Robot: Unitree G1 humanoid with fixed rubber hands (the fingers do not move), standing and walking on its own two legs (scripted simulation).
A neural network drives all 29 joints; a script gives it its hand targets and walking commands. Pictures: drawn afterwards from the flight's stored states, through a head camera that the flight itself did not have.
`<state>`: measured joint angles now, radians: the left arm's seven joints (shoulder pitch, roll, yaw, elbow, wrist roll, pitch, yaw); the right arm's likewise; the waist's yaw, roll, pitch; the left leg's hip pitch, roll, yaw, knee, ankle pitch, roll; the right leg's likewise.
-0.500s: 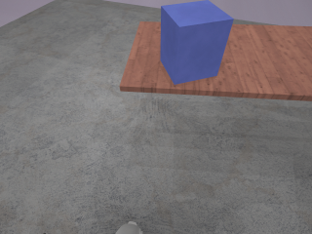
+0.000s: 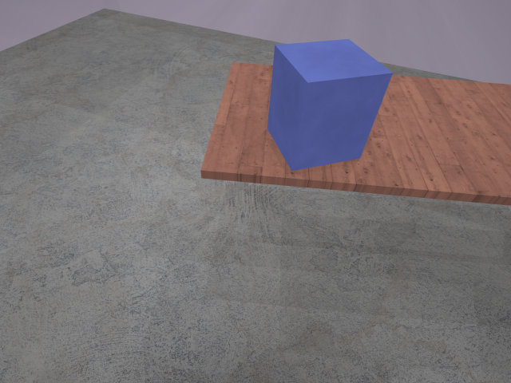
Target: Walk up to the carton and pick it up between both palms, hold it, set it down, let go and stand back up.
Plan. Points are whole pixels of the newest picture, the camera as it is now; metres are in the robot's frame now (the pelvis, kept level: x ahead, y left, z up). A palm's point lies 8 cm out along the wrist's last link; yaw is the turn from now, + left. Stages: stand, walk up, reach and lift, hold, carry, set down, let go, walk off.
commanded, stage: walk up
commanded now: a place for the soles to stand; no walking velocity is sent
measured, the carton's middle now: (320, 105) +0.80 -0.15 +0.04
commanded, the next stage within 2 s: none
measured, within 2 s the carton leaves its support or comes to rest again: neither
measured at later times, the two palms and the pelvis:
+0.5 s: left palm (111, 370) +0.18 +0.23 -0.08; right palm (509, 381) +0.18 -0.41 -0.09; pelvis +0.12 -0.09 +0.01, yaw -2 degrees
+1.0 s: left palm (133, 292) +0.32 +0.24 -0.11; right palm (464, 315) +0.28 -0.37 -0.07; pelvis +0.25 -0.05 +0.02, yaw -3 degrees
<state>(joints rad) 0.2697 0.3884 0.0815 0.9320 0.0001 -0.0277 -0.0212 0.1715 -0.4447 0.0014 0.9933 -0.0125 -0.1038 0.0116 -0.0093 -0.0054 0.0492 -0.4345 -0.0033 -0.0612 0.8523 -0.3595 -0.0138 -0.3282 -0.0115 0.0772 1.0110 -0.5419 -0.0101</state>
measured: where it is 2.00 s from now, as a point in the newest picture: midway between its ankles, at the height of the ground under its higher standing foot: (273, 345)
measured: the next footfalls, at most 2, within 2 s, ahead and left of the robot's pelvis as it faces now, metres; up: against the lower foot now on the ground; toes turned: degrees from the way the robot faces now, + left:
right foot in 0.32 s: +0.21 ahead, -0.20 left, +0.00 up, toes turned +1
left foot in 0.74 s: +0.30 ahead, +0.08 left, +0.00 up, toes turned -3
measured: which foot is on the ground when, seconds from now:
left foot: down 0.00-0.34, up 0.36-0.72, down 0.74-1.00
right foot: up 0.00-0.30, down 0.32-0.76, up 0.78-1.00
